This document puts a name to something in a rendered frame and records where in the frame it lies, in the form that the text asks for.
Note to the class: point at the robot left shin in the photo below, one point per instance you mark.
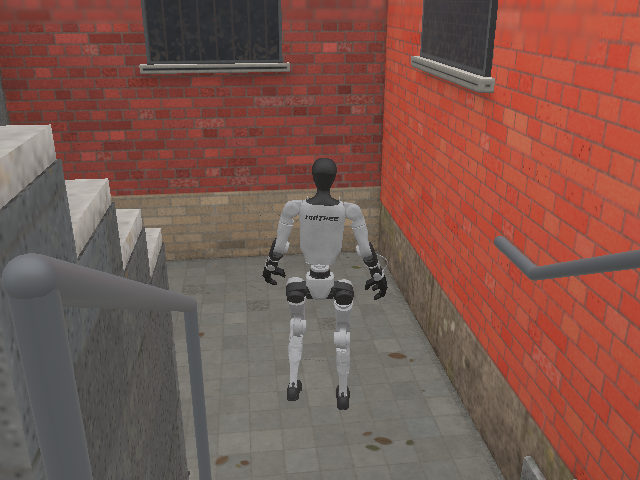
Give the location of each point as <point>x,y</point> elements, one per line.
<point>295,349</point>

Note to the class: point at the robot right forearm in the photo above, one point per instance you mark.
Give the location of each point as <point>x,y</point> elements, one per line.
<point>373,265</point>

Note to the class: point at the robot left forearm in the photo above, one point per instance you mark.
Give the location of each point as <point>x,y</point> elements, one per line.
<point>273,258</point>

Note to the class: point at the robot left upper arm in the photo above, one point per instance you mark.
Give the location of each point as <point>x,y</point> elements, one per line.
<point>290,210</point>

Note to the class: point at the right robot hand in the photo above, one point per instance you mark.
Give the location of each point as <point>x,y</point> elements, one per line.
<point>381,284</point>

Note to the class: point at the left robot hand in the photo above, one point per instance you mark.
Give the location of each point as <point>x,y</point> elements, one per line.
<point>267,275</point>

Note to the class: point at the robot right upper arm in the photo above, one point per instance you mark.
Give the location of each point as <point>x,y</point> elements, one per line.
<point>353,212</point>

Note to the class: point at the robot right thigh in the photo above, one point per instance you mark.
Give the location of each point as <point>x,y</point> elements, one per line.
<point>343,294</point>

